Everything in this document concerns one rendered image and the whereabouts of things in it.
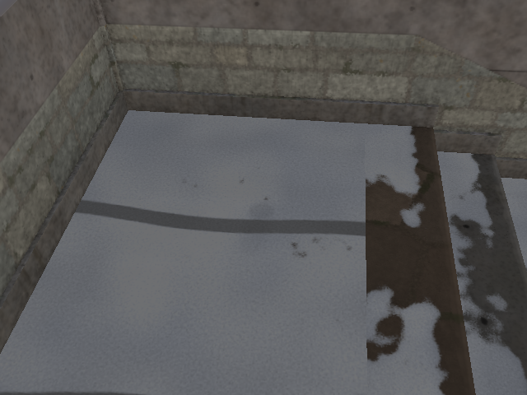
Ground stairs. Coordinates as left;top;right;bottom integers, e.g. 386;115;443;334
437;151;527;395

